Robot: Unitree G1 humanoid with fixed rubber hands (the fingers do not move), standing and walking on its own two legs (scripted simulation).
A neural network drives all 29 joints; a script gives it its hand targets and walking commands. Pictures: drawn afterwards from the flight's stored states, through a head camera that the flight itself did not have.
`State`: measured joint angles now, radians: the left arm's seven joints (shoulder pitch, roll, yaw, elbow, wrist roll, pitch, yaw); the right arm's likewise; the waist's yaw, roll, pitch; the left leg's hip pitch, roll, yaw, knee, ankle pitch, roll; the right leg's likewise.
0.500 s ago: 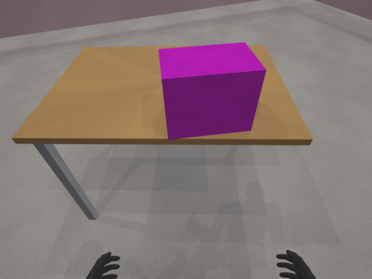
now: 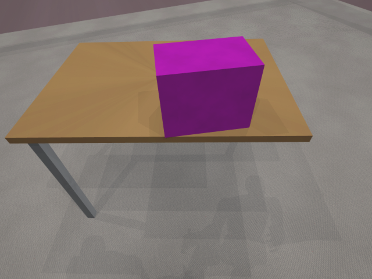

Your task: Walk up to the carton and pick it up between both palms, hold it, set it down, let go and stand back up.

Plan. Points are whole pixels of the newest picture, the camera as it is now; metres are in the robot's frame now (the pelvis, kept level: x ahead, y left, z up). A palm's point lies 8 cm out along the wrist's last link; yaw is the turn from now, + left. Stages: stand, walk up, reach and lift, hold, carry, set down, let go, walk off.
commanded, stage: stand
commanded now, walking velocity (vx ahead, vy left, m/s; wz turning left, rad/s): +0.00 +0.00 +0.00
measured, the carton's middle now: (203, 87) +0.69 -0.04 +0.05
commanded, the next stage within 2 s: walk up in 1.42 s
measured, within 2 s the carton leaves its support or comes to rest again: neither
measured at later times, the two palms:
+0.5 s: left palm out of the picture +0.01 +0.21 -0.14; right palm out of the picture +0.01 -0.21 -0.14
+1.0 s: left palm out of the picture -0.01 +0.20 -0.14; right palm out of the picture -0.02 -0.20 -0.14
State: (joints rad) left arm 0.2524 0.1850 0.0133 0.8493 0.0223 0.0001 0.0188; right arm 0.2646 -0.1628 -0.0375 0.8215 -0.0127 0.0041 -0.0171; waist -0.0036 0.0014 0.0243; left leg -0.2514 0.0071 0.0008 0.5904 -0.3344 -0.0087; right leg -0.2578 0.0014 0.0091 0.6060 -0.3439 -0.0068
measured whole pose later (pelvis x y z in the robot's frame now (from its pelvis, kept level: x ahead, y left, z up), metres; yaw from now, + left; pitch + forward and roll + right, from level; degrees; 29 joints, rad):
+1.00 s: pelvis +0.01 -0.01 +0.01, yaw +0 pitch -2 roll +0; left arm 0.27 0.11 0.01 1.18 0.01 -0.01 0.05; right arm 0.31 -0.08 -0.02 1.18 -0.02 0.00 -0.06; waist 0.00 0.01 0.04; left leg -0.13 0.02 -0.01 0.44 -0.27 -0.03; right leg -0.14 0.02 0.00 0.46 -0.28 -0.02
